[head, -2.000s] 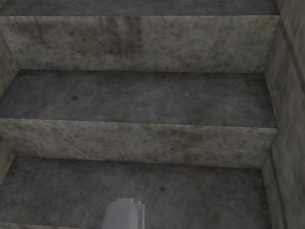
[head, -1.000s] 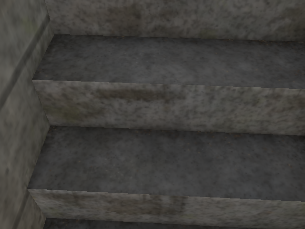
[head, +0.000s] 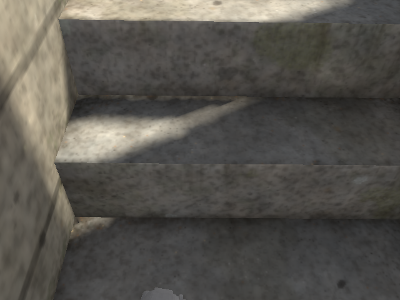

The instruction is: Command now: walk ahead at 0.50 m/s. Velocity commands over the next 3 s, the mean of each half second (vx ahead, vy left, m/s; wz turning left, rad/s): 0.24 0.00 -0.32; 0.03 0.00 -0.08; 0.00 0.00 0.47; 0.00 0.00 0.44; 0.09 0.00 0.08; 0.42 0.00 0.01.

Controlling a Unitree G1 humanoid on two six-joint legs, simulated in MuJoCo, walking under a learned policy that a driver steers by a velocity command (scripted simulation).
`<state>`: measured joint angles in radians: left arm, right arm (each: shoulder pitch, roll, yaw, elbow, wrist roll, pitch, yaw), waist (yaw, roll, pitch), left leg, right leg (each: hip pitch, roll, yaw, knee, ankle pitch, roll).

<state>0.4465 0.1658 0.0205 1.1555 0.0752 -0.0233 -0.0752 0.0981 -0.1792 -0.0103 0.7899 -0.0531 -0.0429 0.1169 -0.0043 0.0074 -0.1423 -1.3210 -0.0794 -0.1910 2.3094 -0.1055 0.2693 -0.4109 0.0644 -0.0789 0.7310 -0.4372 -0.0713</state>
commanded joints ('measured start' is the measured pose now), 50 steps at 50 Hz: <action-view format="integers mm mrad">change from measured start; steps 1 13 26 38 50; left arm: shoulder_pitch -95 -158 -648 -275 -577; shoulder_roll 4 -54 10 222 142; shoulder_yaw -11 10 -60 -34 -4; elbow -47 -228 -547 -345 -370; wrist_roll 67 -108 -70 -121 -65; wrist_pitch -44 -27 -15 23 -116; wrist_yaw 5 -7 43 38 78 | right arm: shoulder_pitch -36 138 327 228 331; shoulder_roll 81 -47 -68 -207 -194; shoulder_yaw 60 -1 -24 -70 -85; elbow -107 44 195 92 117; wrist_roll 33 0 -59 29 87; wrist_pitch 14 -32 -89 -91 2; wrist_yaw -1 -134 -116 1 -100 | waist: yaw -115 -87 -64 166 -60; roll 51 300 7 -174 -62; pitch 100 87 53 -276 -31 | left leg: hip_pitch -101 889 1452 774 507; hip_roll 88 385 472 211 98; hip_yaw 131 -315 84 253 -17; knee -79 -1773 -2001 -1716 -334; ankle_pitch -28 -505 111 245 -130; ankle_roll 40 14 -65 -238 -406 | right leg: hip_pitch -68 -704 -1183 166 -271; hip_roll -181 -47 -210 -173 -383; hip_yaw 174 349 310 353 326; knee -402 1290 1363 338 -39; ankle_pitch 246 291 -189 342 219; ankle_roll -68 -109 -122 -40 -95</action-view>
